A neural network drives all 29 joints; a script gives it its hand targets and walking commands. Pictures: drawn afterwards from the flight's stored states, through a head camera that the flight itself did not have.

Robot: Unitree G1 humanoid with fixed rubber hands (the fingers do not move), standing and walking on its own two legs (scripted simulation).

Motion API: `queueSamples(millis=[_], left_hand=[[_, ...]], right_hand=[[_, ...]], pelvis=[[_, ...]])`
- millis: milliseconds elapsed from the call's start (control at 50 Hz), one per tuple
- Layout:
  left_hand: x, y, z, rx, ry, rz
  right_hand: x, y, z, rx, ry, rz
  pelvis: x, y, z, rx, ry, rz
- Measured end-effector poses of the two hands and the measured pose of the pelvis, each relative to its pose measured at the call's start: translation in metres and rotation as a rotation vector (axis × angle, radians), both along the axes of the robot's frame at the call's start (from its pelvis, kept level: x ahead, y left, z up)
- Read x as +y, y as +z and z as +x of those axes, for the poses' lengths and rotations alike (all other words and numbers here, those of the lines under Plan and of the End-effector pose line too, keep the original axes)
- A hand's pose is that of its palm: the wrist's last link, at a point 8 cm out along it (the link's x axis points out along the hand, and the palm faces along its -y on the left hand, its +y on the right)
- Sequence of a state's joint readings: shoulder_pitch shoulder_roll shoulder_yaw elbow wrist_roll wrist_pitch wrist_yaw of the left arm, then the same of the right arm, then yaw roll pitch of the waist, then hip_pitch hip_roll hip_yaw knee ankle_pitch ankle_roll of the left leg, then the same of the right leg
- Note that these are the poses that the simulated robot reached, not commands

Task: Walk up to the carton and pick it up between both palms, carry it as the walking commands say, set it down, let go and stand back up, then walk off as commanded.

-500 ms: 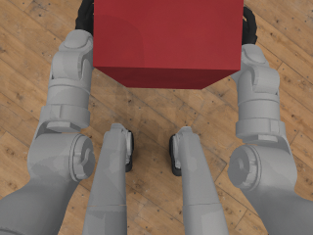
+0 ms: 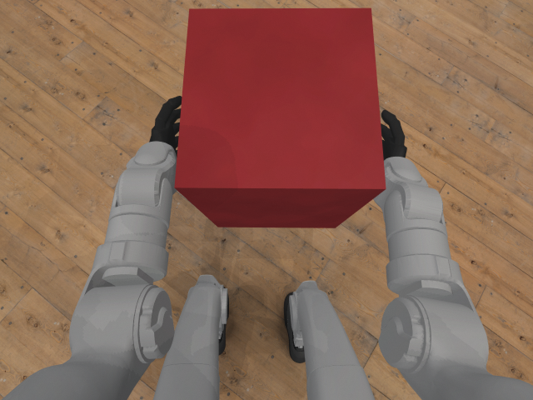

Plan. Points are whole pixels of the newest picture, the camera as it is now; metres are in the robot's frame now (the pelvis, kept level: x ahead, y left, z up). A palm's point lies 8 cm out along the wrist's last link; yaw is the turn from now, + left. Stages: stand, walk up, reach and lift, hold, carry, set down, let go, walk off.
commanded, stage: reach and lift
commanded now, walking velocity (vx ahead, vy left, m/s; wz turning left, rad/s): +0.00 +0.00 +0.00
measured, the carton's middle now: (277, 141) +0.49 +0.00 -0.08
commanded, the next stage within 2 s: none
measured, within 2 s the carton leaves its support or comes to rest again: neither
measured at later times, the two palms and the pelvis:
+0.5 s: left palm (146, 136) +0.42 +0.17 +0.05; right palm (420, 153) +0.41 -0.16 +0.06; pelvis +0.09 +0.01 +0.08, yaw +0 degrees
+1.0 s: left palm (121, 132) +0.39 +0.16 +0.13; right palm (470, 159) +0.38 -0.17 +0.13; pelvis +0.08 +0.00 +0.09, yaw +1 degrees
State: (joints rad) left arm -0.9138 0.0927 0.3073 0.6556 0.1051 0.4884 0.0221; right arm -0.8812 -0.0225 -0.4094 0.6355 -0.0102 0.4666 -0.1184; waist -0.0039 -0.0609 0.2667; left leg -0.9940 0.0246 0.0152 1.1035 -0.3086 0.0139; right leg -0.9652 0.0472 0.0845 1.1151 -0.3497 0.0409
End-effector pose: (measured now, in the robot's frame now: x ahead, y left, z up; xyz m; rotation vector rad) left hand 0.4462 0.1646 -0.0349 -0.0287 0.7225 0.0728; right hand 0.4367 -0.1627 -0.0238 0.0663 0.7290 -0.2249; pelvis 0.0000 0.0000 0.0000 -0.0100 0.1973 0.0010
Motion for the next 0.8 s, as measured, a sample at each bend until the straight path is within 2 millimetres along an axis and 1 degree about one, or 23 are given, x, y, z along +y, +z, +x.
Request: queueSamples(millis=[100, 200, 300, 360, 440, 520, 620, 700, 800], left_hand=[[0.006, 0.032, -0.012, 0.017, 0.043, -0.027], [0.010, 0.057, -0.011, 0.009, 0.043, -0.029], [0.011, 0.069, -0.008, 0.023, 0.026, -0.032], [0.008, 0.071, -0.010, 0.037, -0.006, -0.019], [0.005, 0.075, -0.017, 0.053, -0.031, -0.004], [0.001, 0.084, -0.023, 0.055, -0.026, 0.004], [-0.004, 0.104, -0.030, 0.036, -0.017, 0.012], [-0.007, 0.121, -0.035, 0.006, -0.008, 0.015], [-0.010, 0.137, -0.044, -0.007, -0.002, 0.013]], right_hand=[[0.006, 0.034, -0.003, 0.013, 0.020, 0.007], [0.009, 0.061, 0.001, 0.004, 0.033, 0.005], [0.009, 0.073, -0.001, 0.019, 0.036, -0.010], [0.007, 0.077, -0.008, 0.035, 0.040, -0.032], [0.004, 0.081, -0.019, 0.053, 0.045, -0.047], [0.000, 0.090, -0.024, 0.055, 0.049, -0.047], [-0.005, 0.108, -0.028, 0.034, 0.048, -0.031], [-0.008, 0.124, -0.032, 0.003, 0.046, -0.018], [-0.011, 0.136, -0.041, -0.012, 0.037, -0.001]], pelvis=[[0.000, 0.017, 0.027, 0.072, -0.001, -0.002], [0.002, 0.035, 0.048, 0.065, 0.000, -0.008], [0.005, 0.052, 0.066, 0.044, 0.002, -0.014], [0.007, 0.061, 0.077, 0.032, 0.003, -0.017], [0.009, 0.071, 0.088, 0.015, 0.005, -0.020], [0.007, 0.078, 0.095, -0.016, 0.006, -0.019], [0.003, 0.084, 0.099, -0.078, 0.008, -0.012], [-0.001, 0.088, 0.099, -0.128, 0.009, -0.007], [-0.004, 0.089, 0.094, -0.180, 0.009, -0.004]])
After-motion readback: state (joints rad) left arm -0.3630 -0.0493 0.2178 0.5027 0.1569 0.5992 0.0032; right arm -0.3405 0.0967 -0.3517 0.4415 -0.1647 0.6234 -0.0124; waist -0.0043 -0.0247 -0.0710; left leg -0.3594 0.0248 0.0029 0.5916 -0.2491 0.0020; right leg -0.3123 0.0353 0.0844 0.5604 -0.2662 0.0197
